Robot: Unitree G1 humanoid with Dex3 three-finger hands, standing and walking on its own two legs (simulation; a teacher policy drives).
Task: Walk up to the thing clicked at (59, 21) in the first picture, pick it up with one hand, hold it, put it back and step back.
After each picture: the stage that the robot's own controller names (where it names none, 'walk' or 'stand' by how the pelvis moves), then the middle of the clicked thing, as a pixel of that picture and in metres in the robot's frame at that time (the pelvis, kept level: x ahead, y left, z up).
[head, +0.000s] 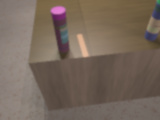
stand; (61, 31) +0.73 +0.14 -0.03
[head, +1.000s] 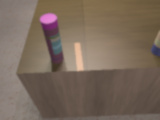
walk; (53, 41) +0.62 +0.19 -0.01
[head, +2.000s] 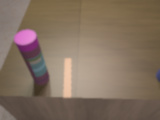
stand; (34, 61) +0.46 +0.20 +0.01
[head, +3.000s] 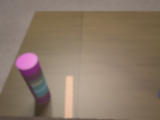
stand; (36, 82) +0.40 +0.21 -0.02
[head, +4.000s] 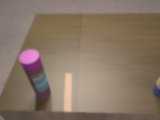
stand; (37, 77) +0.44 +0.22 -0.03
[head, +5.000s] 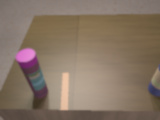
stand; (34, 76) +0.45 +0.24 -0.03
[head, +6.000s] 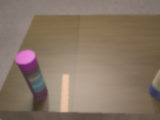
stand; (34, 77) +0.44 +0.24 -0.03
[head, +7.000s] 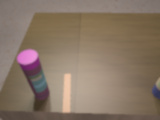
stand; (36, 77) +0.43 +0.23 -0.03
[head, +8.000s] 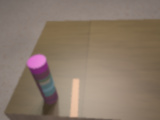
rise first; (44, 82) +0.43 +0.22 -0.03
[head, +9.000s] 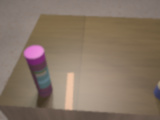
go down; (40, 73) +0.46 +0.20 -0.02
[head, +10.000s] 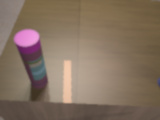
go down; (34, 63) +0.44 +0.19 +0.02
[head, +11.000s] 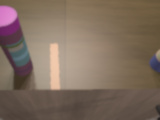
close in; (15, 47) +0.46 +0.20 +0.05
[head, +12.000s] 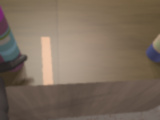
close; (1, 41) +0.47 +0.21 +0.08
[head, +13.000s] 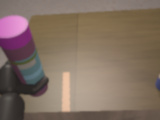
lift; (27, 64) +0.34 +0.16 +0.19
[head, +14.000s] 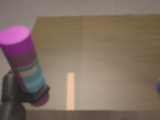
hold; (28, 72) +0.32 +0.17 +0.16
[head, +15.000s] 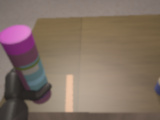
hold; (30, 70) +0.33 +0.17 +0.16
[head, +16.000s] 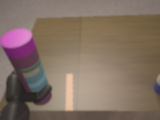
hold; (31, 73) +0.33 +0.17 +0.15
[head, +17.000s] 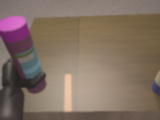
crouch; (26, 60) +0.38 +0.19 +0.16
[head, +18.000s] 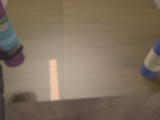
lower; (0, 32) +0.48 +0.22 +0.15
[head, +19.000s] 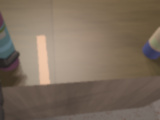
lower; out of the picture +0.48 +0.21 +0.08
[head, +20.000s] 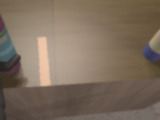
lower; out of the picture +0.47 +0.21 +0.07
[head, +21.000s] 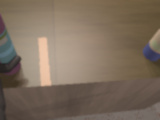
lower; out of the picture +0.47 +0.21 +0.07
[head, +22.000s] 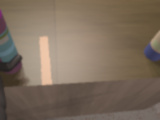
lower; out of the picture +0.47 +0.21 +0.07
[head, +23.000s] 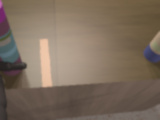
open; (2, 43) +0.47 +0.21 +0.07
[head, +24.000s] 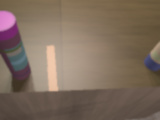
sink last; (13, 51) +0.45 +0.20 +0.05
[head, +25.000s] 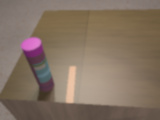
stand; (40, 67) +0.46 +0.22 +0.02
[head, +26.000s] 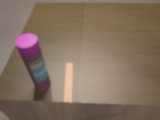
stand; (35, 65) +0.44 +0.21 +0.03
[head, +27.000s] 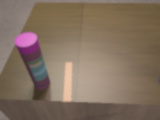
stand; (35, 64) +0.45 +0.21 +0.03
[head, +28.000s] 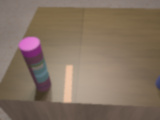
stand; (37, 67) +0.45 +0.21 +0.01
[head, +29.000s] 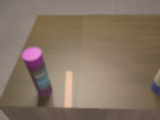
stand; (39, 75) +0.46 +0.22 -0.03
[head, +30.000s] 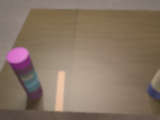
stand; (27, 76) +0.42 +0.25 -0.02
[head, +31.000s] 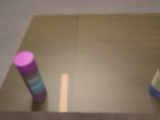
stand; (32, 79) +0.43 +0.24 -0.03
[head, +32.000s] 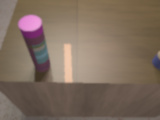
walk; (37, 47) +0.49 +0.19 -0.01
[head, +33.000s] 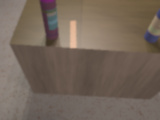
walk; (49, 15) +0.70 +0.20 -0.02
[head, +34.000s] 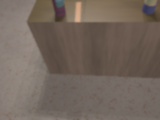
walk; out of the picture +0.94 +0.20 -0.01
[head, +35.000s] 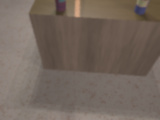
stand; out of the picture +1.03 +0.18 -0.01
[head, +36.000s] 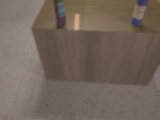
stand; (59, 6) +1.03 +0.19 -0.03
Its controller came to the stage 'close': yes
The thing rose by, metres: 0.19
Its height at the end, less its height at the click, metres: +0.00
